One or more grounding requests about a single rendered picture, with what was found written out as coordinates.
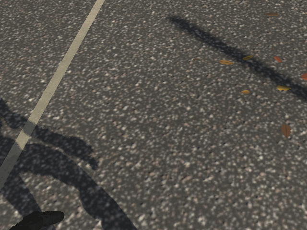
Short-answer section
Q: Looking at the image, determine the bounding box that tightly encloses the left robot hand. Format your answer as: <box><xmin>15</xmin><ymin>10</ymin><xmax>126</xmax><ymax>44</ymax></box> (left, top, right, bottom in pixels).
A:
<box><xmin>10</xmin><ymin>211</ymin><xmax>64</xmax><ymax>230</ymax></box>

